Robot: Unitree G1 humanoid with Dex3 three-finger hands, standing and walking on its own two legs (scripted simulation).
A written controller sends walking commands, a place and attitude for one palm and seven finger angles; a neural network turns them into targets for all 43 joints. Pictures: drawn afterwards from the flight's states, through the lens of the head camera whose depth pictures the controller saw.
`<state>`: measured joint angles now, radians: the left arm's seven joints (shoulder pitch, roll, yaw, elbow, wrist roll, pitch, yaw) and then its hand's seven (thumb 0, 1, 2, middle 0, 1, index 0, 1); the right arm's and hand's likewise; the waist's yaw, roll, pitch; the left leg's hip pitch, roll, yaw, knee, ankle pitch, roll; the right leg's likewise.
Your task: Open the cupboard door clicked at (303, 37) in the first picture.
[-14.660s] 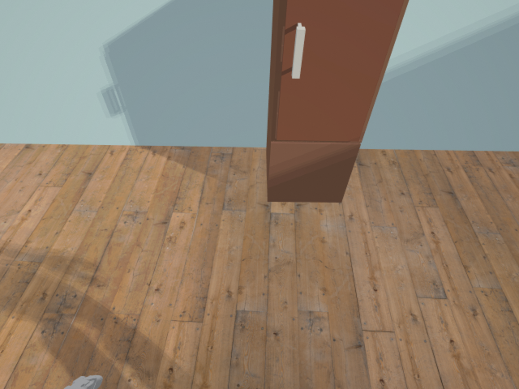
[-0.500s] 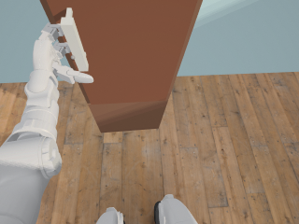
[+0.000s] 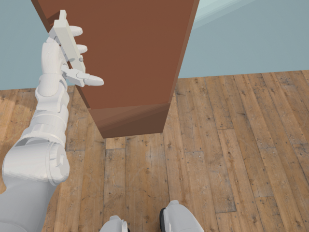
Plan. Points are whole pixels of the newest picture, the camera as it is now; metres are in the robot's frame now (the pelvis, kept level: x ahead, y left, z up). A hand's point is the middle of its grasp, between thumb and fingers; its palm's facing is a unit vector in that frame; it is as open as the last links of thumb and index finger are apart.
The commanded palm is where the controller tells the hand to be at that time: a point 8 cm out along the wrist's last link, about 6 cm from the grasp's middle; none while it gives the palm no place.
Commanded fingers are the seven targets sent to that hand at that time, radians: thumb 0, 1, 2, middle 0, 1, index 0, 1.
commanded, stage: slide the fingers in behind the handle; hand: left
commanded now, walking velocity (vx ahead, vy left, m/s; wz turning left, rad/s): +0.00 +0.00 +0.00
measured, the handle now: (72, 45) +0.58 +0.15 +0.09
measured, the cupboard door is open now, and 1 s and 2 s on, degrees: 0 0 44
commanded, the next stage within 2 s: close the thumb around the handle in 0.18 s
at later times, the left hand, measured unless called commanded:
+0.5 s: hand (79, 61) +0.52 +0.13 +0.09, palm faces +0.00 -1.00 -0.03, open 12.7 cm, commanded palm +0.50 +0.18 +0.09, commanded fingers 0.00 0.17 0.59 -0.35 -1.27 -0.35 -1.27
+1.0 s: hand (80, 59) +0.53 +0.13 +0.09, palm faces +0.01 -1.00 -0.02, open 6.0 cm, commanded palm +0.50 +0.17 +0.09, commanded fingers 0.00 0.90 0.90 -0.40 -1.35 -0.40 -1.35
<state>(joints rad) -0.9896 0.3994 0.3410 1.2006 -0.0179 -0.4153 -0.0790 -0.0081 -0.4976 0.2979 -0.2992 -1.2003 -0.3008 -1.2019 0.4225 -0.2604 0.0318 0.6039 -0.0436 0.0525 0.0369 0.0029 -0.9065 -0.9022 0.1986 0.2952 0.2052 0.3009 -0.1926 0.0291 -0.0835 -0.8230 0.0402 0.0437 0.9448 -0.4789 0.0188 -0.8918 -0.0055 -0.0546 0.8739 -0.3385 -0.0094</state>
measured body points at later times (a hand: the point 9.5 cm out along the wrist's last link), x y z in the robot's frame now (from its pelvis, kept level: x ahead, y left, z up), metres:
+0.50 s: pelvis +0.00 +0.00 +0.00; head +0.12 +0.00 +0.43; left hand +0.52 +0.18 +0.09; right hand -0.01 -0.26 -0.11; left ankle -0.02 +0.10 -0.68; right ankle +0.04 -0.12 -0.68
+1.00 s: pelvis +0.00 +0.00 +0.00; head +0.13 +0.01 +0.43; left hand +0.52 +0.18 +0.09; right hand -0.01 -0.26 -0.12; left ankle -0.02 +0.10 -0.68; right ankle +0.04 -0.12 -0.68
